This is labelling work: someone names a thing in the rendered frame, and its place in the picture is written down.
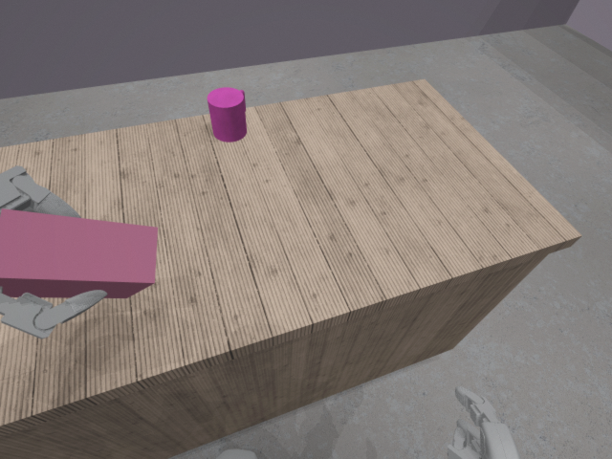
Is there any table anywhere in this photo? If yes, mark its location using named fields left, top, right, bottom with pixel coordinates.
left=0, top=79, right=582, bottom=459

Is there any robot right hand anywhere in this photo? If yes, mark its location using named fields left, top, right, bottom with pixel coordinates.
left=448, top=386, right=521, bottom=459

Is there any sponge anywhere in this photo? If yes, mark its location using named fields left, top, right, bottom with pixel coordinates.
left=0, top=208, right=158, bottom=298

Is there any robot left hand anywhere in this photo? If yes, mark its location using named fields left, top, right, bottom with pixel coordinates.
left=0, top=165, right=108, bottom=339

